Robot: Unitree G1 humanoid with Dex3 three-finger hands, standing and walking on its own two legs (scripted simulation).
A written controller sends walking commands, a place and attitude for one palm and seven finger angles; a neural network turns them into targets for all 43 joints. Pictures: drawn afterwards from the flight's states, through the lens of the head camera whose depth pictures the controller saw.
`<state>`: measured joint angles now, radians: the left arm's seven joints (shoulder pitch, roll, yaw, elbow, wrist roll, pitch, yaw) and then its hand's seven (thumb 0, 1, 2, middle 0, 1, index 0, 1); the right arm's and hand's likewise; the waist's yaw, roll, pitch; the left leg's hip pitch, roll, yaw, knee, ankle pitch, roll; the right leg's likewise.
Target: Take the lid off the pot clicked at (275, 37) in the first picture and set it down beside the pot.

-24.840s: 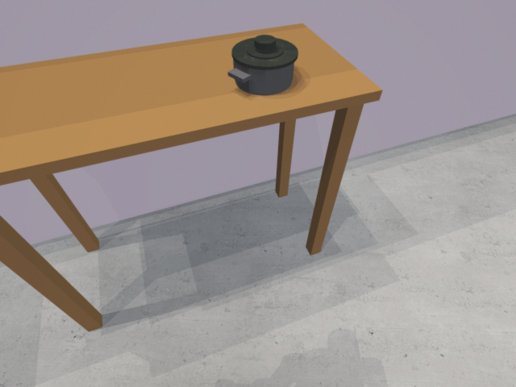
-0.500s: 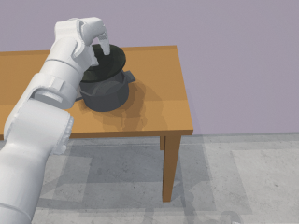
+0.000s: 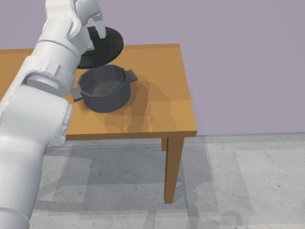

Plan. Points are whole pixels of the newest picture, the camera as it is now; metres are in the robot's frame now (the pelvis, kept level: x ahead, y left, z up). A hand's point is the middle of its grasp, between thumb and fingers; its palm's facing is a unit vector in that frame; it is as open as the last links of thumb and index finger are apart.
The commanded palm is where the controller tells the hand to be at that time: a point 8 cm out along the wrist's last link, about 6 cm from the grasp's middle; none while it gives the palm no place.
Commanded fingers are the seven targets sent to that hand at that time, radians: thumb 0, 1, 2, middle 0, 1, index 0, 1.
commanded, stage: lift the lid straight up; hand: left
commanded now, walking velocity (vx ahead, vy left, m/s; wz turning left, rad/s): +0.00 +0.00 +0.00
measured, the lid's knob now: (88, 37) +0.51 +0.14 +0.26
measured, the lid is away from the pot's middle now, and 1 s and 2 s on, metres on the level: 0.00 0.07 0.19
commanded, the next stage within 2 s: move the lid sideways beside the pot in 0.46 s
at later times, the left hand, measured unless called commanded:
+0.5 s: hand (85, 23) +0.50 +0.13 +0.30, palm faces -0.20 -0.10 -0.98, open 8.0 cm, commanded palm +0.48 +0.14 +0.36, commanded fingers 0.00 0.49 1.15 -0.72 -1.04 -0.83 -1.07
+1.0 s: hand (57, 28) +0.50 +0.20 +0.29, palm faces -0.19 -0.06 -0.98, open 8.0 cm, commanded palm +0.48 +0.20 +0.36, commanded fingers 0.00 0.49 1.15 -0.72 -1.04 -0.83 -1.07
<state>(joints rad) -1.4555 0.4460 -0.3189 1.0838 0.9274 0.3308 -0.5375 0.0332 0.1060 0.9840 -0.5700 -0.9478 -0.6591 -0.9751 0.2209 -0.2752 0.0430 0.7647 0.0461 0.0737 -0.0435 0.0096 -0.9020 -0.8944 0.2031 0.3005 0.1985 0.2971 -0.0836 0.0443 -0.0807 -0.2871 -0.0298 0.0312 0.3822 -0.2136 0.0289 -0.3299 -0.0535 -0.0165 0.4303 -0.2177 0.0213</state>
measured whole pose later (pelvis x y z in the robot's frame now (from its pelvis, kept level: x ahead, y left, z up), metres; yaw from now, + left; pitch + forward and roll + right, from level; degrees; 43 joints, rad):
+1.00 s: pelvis +0.01 +0.00 +0.00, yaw +0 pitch +9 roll +0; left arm -1.44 0.60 -0.28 1.01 0.98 0.29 -0.58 0.03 0.10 0.98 -0.57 -0.95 -0.66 -0.98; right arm 0.22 -0.28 0.03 0.72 0.06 0.13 -0.04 0.01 -0.90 -0.89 0.20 0.30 0.20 0.30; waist -0.09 0.03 -0.09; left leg -0.32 -0.02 0.03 0.41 -0.24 0.03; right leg -0.35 -0.04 -0.02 0.43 -0.23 0.02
